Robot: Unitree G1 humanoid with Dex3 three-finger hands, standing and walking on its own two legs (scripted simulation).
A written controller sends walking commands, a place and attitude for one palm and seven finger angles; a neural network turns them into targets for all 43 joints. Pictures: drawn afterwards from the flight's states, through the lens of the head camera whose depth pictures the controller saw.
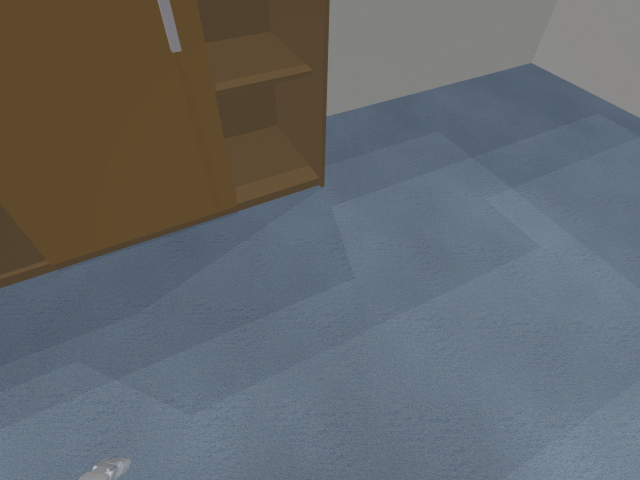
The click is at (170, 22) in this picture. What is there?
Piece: wardrobe's sliding door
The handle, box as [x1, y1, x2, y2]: [157, 0, 181, 52]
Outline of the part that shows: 157,0 170,48 172,52 179,51 181,49 169,1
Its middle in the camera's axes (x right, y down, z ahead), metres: -0.44 -0.67 +1.03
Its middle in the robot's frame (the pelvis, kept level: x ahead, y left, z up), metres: +1.23 +0.50 +0.15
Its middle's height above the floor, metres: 0.92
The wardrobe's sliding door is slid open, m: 0.42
